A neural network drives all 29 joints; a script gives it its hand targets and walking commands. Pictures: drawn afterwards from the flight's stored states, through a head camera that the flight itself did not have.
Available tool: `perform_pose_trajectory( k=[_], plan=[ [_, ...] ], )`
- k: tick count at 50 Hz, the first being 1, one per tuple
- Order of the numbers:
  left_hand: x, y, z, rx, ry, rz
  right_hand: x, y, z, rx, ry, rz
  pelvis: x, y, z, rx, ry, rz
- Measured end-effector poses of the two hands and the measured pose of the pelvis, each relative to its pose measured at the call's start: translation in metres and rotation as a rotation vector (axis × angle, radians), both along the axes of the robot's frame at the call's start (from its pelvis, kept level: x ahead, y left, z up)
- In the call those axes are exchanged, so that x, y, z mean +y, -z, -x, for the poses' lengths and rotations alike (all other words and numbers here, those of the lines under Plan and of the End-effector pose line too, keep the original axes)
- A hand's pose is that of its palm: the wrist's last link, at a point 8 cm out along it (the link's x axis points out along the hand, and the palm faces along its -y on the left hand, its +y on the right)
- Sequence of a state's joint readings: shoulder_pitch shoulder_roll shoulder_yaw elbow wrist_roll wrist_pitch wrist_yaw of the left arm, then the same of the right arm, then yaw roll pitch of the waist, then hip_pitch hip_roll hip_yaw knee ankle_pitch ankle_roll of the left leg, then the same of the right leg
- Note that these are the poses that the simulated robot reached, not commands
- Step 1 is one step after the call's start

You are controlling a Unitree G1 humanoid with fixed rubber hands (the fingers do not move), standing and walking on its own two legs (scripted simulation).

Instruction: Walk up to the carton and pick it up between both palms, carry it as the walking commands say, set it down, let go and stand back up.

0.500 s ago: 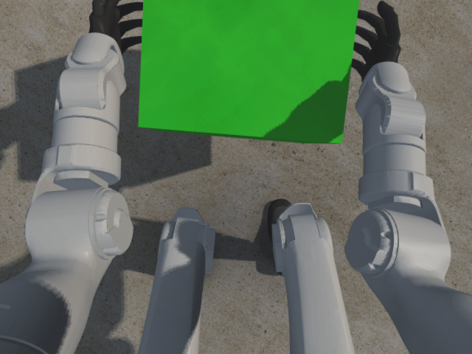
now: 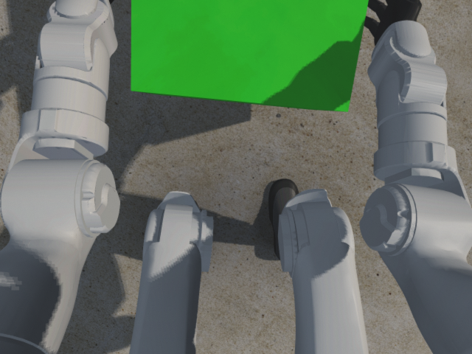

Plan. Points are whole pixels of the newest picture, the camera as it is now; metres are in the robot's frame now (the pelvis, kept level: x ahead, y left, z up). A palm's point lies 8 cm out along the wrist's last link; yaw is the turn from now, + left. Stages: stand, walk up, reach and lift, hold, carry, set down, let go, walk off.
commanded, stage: set down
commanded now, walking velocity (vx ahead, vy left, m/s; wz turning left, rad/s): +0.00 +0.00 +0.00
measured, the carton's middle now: (247, 1) +0.58 -0.02 -0.23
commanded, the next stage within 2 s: none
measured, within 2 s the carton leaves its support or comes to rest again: rests again in 1.06 s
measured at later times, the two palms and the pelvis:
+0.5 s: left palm out of the picture +0.57 +0.17 -0.21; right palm (370, 29) +0.54 -0.20 -0.21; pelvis +0.01 +0.00 -0.03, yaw +1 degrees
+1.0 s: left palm (116, 8) +0.57 +0.17 -0.22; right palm (365, 37) +0.53 -0.20 -0.23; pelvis +0.00 +0.00 -0.04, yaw +1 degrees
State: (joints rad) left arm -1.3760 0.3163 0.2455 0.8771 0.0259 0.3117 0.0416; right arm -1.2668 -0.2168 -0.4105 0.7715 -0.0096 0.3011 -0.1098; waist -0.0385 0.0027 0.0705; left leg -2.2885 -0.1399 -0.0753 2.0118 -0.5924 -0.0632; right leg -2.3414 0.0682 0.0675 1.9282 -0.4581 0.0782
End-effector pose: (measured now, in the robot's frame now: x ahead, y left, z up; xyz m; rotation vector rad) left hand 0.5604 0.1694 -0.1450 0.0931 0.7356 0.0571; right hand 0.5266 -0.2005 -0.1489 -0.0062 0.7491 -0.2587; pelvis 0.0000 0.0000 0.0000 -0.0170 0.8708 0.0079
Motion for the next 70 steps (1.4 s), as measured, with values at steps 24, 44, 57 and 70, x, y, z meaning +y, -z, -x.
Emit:
perform_pose_trajectory(
  k=[24,44,57,70],
  plan=[
    [0.003,0.061,-0.011,0.03,0.017,-0.012,0.001,0.058,-0.011,0.03,-0.023,0.0,-0.001,0.032,-0.007,-0.136,-0.021,0.008],
    [0.003,0.069,-0.007,0.046,0.03,-0.018,0.001,0.07,-0.005,0.044,-0.036,-0.003,-0.002,0.043,0.004,-0.218,-0.032,0.011],
    [0.002,0.089,-0.005,0.062,0.036,-0.019,-0.001,0.082,-0.008,0.058,-0.047,0.005,-0.002,0.047,0.002,-0.241,-0.034,0.013],
    [0.003,0.093,-0.006,0.056,0.042,-0.002,-0.003,0.088,-0.01,0.053,-0.058,-0.002,-0.003,0.052,0.003,-0.262,-0.041,0.011]
  ],
)
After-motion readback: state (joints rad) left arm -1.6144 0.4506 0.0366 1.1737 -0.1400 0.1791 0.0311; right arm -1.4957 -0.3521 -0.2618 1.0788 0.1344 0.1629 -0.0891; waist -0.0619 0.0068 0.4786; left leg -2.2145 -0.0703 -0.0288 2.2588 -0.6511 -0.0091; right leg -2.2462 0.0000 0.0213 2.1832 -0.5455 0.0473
